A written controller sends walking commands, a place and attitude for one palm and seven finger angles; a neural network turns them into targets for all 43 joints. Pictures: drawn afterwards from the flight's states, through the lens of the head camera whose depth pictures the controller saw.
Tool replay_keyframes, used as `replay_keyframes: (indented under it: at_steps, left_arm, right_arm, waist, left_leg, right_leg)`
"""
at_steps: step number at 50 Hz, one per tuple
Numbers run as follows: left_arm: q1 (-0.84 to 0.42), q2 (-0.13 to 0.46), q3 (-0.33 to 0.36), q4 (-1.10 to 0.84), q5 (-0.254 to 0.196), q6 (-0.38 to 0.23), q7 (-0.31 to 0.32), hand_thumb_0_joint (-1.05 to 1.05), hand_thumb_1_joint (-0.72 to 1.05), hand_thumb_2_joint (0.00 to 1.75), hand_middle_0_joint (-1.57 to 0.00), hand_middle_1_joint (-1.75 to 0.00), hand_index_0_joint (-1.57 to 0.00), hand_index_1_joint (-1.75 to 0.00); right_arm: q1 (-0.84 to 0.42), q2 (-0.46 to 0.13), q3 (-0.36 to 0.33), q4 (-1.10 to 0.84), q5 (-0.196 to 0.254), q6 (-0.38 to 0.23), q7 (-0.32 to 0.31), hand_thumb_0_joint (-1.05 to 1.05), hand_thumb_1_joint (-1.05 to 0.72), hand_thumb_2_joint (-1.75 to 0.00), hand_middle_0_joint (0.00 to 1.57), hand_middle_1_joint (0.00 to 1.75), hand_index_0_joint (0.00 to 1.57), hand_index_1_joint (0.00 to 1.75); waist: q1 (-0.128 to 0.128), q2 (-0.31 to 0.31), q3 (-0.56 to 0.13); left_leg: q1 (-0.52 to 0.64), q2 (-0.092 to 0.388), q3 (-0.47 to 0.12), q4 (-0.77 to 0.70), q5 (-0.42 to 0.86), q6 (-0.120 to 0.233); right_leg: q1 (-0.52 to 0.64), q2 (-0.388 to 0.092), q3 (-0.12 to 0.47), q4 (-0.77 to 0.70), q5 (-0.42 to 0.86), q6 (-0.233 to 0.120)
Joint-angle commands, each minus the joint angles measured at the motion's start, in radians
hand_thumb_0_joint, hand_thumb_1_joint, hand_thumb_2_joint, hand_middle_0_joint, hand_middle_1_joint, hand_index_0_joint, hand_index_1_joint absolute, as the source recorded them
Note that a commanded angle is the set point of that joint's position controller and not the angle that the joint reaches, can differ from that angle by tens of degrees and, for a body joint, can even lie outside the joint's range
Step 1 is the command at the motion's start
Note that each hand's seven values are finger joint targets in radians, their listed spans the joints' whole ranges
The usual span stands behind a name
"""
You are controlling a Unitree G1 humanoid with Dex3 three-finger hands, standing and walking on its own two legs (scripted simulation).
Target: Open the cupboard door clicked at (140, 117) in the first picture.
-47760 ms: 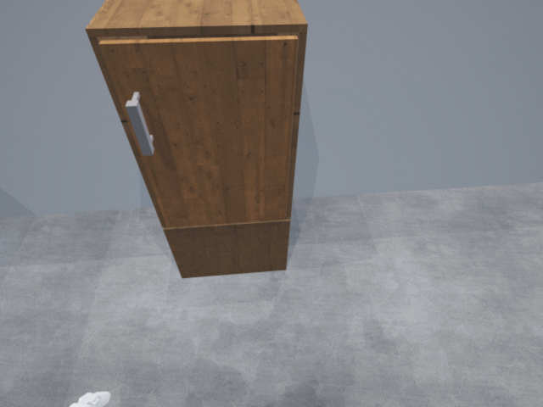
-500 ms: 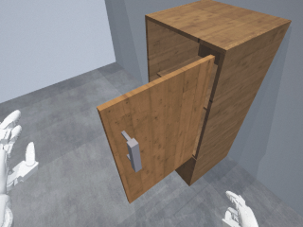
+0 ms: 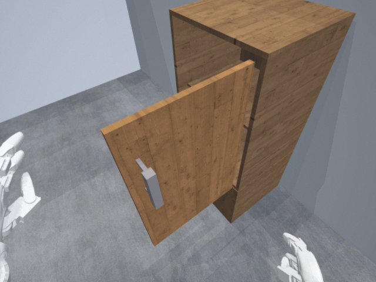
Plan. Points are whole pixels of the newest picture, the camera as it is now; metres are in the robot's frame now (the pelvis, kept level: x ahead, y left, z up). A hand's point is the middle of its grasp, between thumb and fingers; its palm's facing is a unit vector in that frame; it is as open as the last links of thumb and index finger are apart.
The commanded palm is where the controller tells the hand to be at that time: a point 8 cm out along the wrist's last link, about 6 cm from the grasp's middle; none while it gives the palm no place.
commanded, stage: step back with the hand held close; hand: left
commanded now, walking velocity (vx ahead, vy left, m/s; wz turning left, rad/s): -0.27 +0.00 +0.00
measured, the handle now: (149, 183) +0.32 +0.13 +0.02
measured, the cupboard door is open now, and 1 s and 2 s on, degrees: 91 91 91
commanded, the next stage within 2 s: stop stepping back and stand still in 0.88 s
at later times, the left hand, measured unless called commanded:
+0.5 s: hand out of the picture +0.13 +0.31 +0.16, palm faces +0.34 -0.79 -0.51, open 7.4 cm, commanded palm +0.07 +0.35 +0.17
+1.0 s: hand out of the picture +0.00 +0.35 +0.16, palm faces +0.43 -0.80 -0.43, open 7.4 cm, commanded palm -0.08 +0.38 +0.17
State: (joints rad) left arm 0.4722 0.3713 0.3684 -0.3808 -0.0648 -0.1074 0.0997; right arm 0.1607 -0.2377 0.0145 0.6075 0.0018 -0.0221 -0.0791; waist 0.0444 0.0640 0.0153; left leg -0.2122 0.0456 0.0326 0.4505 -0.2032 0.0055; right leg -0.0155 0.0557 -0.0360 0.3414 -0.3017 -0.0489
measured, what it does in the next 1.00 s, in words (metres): walks backwards: right foot, then left foot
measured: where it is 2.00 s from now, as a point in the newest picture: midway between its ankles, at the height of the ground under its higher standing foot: outside the picture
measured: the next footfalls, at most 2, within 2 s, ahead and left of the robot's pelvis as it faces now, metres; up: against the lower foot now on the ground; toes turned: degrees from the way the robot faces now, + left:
right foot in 0.64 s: -0.12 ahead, -0.04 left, +0.00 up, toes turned +5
left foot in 0.82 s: -0.05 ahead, +0.15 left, +0.00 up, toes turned +3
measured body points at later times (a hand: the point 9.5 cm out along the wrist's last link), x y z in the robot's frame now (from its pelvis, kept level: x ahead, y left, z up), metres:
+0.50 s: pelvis -0.08 +0.06 -0.01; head -0.06 +0.06 +0.44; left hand +0.10 +0.35 +0.18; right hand +0.09 -0.19 -0.08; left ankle +0.02 +0.14 -0.74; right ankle -0.07 -0.08 -0.74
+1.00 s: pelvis -0.22 +0.08 -0.01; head -0.20 +0.10 +0.44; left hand -0.03 +0.39 +0.19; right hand -0.02 -0.14 -0.07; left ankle -0.09 +0.15 -0.74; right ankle -0.25 -0.05 -0.70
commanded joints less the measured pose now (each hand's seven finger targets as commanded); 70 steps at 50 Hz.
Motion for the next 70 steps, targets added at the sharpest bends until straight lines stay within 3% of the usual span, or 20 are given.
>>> replay_keyframes:
  at_steps: [1, 10, 17, 27, 32, 34, 37, 40, 43, 46, 49, 54, 56, 58, 60, 61, 63, 67, 69, 70]
  left_arm:
    - [0.024, 0.191, 0.118, -0.194, 0.002, -0.071, 0.015, 0.00, 0.90, 0.90, -0.20, -0.30, -0.20, -0.30]
    - [0.074, 0.266, 0.189, -0.282, -0.006, -0.054, 0.044, 0.00, 0.90, 0.90, -0.20, -0.30, -0.20, -0.30]
    - [0.115, 0.260, 0.185, -0.354, -0.007, -0.072, 0.060, 0.00, 0.90, 0.90, -0.20, -0.30, -0.20, -0.30]
    - [0.069, 0.233, 0.218, -0.322, 0.031, -0.128, 0.068, 0.00, 0.90, 0.90, -0.20, -0.30, -0.20, -0.30]
    - [0.090, 0.248, 0.208, -0.389, 0.002, -0.142, 0.064, 0.00, 0.90, 0.90, -0.20, -0.30, -0.20, -0.30]
    - [0.069, 0.235, 0.176, -0.386, -0.011, -0.157, 0.071, 0.00, 0.90, 0.90, -0.20, -0.30, -0.20, -0.30]
    - [0.017, 0.245, 0.163, -0.368, 0.001, -0.143, 0.082, 0.00, 0.90, 0.90, -0.20, -0.30, -0.20, -0.30]
    - [-0.075, 0.245, 0.137, -0.342, 0.012, -0.124, 0.081, 0.00, 0.90, 0.90, -0.20, -0.30, -0.20, -0.30]
    - [-0.134, 0.251, 0.153, -0.305, 0.018, -0.135, 0.080, 0.00, 0.90, 0.90, -0.20, -0.30, -0.20, -0.30]
    - [-0.049, 0.229, 0.171, -0.307, 0.015, -0.135, 0.069, 0.00, 0.90, 0.90, -0.20, -0.30, -0.20, -0.30]
    - [0.050, 0.210, 0.163, -0.348, 0.006, -0.126, 0.067, 0.00, 0.90, 0.90, -0.20, -0.30, -0.20, -0.30]
    - [0.154, 0.227, 0.185, -0.466, -0.014, -0.113, 0.074, 0.00, 0.90, 0.90, -0.20, -0.30, -0.20, -0.30]
    - [0.170, 0.263, 0.200, -0.481, -0.010, -0.112, 0.076, 0.00, 0.90, 0.90, -0.20, -0.30, -0.20, -0.30]
    - [0.131, 0.298, 0.221, -0.500, -0.022, -0.120, 0.081, 0.00, 0.90, 0.90, -0.20, -0.30, -0.20, -0.30]
    - [0.067, 0.359, 0.292, -0.449, -0.023, -0.130, 0.091, 0.00, 0.90, 0.90, -0.20, -0.30, -0.20, -0.30]
    - [0.053, 0.241, 0.203, -0.318, -0.022, -0.111, 0.078, 0.00, 0.90, 0.90, -0.20, -0.30, -0.20, -0.30]
    - [-0.023, 0.240, 0.175, -0.261, -0.007, -0.100, 0.080, 0.00, 0.90, 0.90, -0.20, -0.30, -0.20, -0.30]
    - [-0.146, 0.186, 0.089, -0.126, 0.026, -0.113, 0.079, 0.00, 0.90, 0.90, -0.20, -0.30, -0.20, -0.30]
    - [-0.192, 0.202, 0.095, -0.193, 0.035, -0.130, 0.085, 0.00, 0.90, 0.90, -0.20, -0.30, -0.20, -0.30]
    - [-0.206, 0.219, 0.108, -0.242, 0.034, -0.146, 0.084, 0.00, 0.90, 0.90, -0.20, -0.30, -0.20, -0.30]
  right_arm:
    - [-0.103, -0.107, -0.054, -0.185, 0.011, -0.005, -0.008, 0.00, -0.90, -0.90, 0.20, 0.30, 0.20, 0.30]
    - [-0.105, -0.098, -0.066, -0.236, 0.024, 0.042, -0.021, 0.00, -0.90, -0.90, 0.20, 0.30, 0.20, 0.30]
    - [-0.085, -0.114, -0.069, -0.245, 0.016, 0.028, -0.019, 0.00, -0.90, -0.90, 0.20, 0.30, 0.20, 0.30]
    - [-0.084, -0.139, -0.073, -0.240, 0.003, -0.049, -0.019, 0.00, -0.90, -0.90, 0.20, 0.30, 0.20, 0.30]
    - [-0.071, -0.112, -0.072, -0.210, -0.006, -0.084, -0.002, 0.00, -0.90, -0.90, 0.20, 0.30, 0.20, 0.30]
    - [-0.040, -0.090, -0.063, -0.172, -0.005, -0.085, 0.010, 0.00, -0.90, -0.90, 0.20, 0.30, 0.20, 0.30]
    - [-0.023, -0.097, -0.083, -0.135, 0.006, -0.087, 0.001, 0.00, -0.90, -0.90, 0.20, 0.30, 0.20, 0.30]
    - [-0.064, -0.093, -0.057, -0.138, -0.003, -0.077, -0.019, 0.00, -0.90, -0.90, 0.20, 0.30, 0.20, 0.30]
    - [-0.064, -0.111, -0.058, -0.123, -0.001, -0.091, -0.027, 0.00, -0.90, -0.90, 0.20, 0.30, 0.20, 0.30]
    - [-0.075, -0.111, -0.072, -0.140, -0.032, -0.108, -0.002, 0.00, -0.90, -0.90, 0.20, 0.30, 0.20, 0.30]
    - [-0.093, -0.107, -0.080, -0.163, -0.016, -0.105, 0.021, 0.00, -0.90, -0.90, 0.20, 0.30, 0.20, 0.30]
    - [-0.065, -0.080, -0.065, -0.180, -0.011, -0.116, 0.031, 0.00, -0.90, -0.90, 0.20, 0.30, 0.20, 0.30]
    - [-0.050, -0.065, -0.057, -0.169, -0.010, -0.111, 0.026, 0.00, -0.90, -0.90, 0.20, 0.30, 0.20, 0.30]
    - [-0.038, -0.068, -0.057, -0.136, -0.021, -0.087, 0.017, 0.00, -0.90, -0.90, 0.20, 0.30, 0.20, 0.30]
    - [-0.026, -0.083, -0.046, -0.119, -0.030, -0.091, 0.019, 0.00, -0.90, -0.90, 0.20, 0.30, 0.20, 0.30]
    - [0.005, -0.077, -0.064, -0.102, 0.003, -0.095, 0.013, 0.00, -0.90, -0.90, 0.20, 0.30, 0.20, 0.30]
    - [-0.053, -0.103, -0.067, -0.116, 0.008, -0.109, -0.009, 0.00, -0.90, -0.90, 0.20, 0.30, 0.20, 0.30]
    - [-0.017, -0.110, -0.055, -0.077, 0.005, -0.147, -0.039, 0.00, -0.90, -0.90, 0.20, 0.30, 0.20, 0.30]
    - [0.020, -0.136, -0.060, -0.093, 0.002, -0.156, -0.034, 0.00, -0.90, -0.90, 0.20, 0.30, 0.20, 0.30]
    - [0.030, -0.124, -0.057, -0.103, 0.002, -0.164, -0.021, 0.00, -0.90, -0.90, 0.20, 0.30, 0.20, 0.30]
  waist:
    - [-0.024, -0.080, -0.134]
    - [-0.031, -0.120, -0.192]
    - [-0.030, 0.045, -0.190]
    - [-0.021, 0.180, -0.050]
    - [-0.035, 0.055, -0.090]
    - [-0.057, -0.076, -0.134]
    - [-0.063, -0.253, -0.184]
    - [-0.070, -0.098, -0.056]
    - [-0.041, 0.113, -0.074]
    - [-0.030, 0.167, -0.141]
    - [-0.026, 0.068, -0.145]
    - [-0.031, 0.259, -0.207]
    - [-0.046, 0.131, -0.187]
    - [-0.057, -0.161, -0.106]
    - [-0.066, -0.120, -0.113]
    - [-0.075, -0.196, -0.115]
    - [-0.067, -0.147, 0.043]
    - [-0.069, -0.069, 0.080]
    - [-0.082, 0.129, 0.004]
    - [-0.080, 0.154, -0.013]
  left_leg:
    - [0.158, -0.016, 0.028, 0.069, 0.323, 0.052]
    - [0.156, 0.021, 0.028, 0.069, 0.427, 0.036]
    - [0.088, 0.053, -0.027, 0.002, 0.374, 0.034]
    - [-0.538, 0.180, -0.235, -0.341, -0.579, 0.095]
    - [-0.205, 0.073, -0.136, -0.153, -0.342, 0.026]
    - [0.071, -0.004, -0.036, 0.089, -0.064, -0.012]
    - [0.124, -0.048, -0.026, 0.348, -0.056, -0.009]
    - [0.027, -0.002, -0.056, 0.054, 0.110, -0.003]
    - [0.013, 0.175, -0.172, -0.107, 0.520, 0.049]
    - [-0.238, 0.304, -0.345, -0.305, -0.061, 0.139]
    - [-0.251, 0.249, -0.237, -0.311, -0.248, 0.126]
    - [-0.182, 0.081, -0.102, -0.379, -0.430, -0.058]
    - [-0.106, -0.035, 0.036, -0.140, -0.292, -0.116]
    - [0.016, -0.053, -0.025, 0.418, -0.064, -0.045]
    - [-0.223, -0.011, -0.040, 0.547, -0.024, -0.040]
    - [-0.303, -0.033, -0.063, 0.536, -0.039, -0.040]
    - [-0.273, 0.013, -0.056, 0.400, -0.073, -0.012]
    - [-0.007, -0.033, 0.030, 0.036, -0.129, 0.049]
    - [0.181, 0.152, -0.299, -0.046, 0.002, 0.167]
    - [0.254, 0.270, -0.496, -0.095, 0.125, 0.236]
  right_leg:
    - [-0.144, -0.143, 0.064, 0.011, 0.823, 0.139]
    - [-0.166, -0.121, 0.066, 0.052, 0.746, 0.116]
    - [-0.177, -0.085, 0.063, 0.072, 0.426, 0.078]
    - [0.094, 0.039, 0.004, 0.345, -0.005, 0.056]
    - [-0.210, -0.017, 0.103, 0.062, -0.138, -0.003]
    - [-0.423, -0.152, 0.248, -0.076, 0.002, -0.043]
    - [-0.477, -0.264, 0.299, -0.060, 0.339, -0.062]
    - [-0.390, -0.173, 0.206, 0.063, 0.426, 0.009]
    - [-0.288, -0.011, 0.107, 0.255, 0.081, 0.061]
    - [-0.157, 0.034, 0.123, 0.637, -0.193, 0.056]
    - [-0.177, 0.031, 0.073, 0.617, -0.152, 0.046]
    - [-0.018, 0.106, -0.121, 0.216, -0.277, 0.010]
    - [-0.061, 0.016, -0.058, -0.068, -0.241, -0.037]
    - [-0.467, -0.311, 0.307, -0.227, -0.185, -0.133]
    - [-0.333, -0.386, 0.300, -0.181, 0.000, -0.177]
    - [-0.221, -0.310, 0.262, -0.134, -0.100, -0.129]
    - [-0.279, -0.301, 0.283, -0.123, -0.099, -0.103]
    - [-0.307, -0.210, 0.134, 0.088, 0.025, -0.039]
    - [-0.456, -0.077, 0.034, 0.405, 0.125, 0.055]
    - [-0.574, -0.035, 0.010, 0.533, -0.109, 0.077]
